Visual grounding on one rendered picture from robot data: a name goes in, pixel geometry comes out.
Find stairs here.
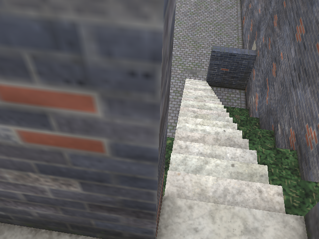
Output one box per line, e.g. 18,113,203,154
164,79,286,214

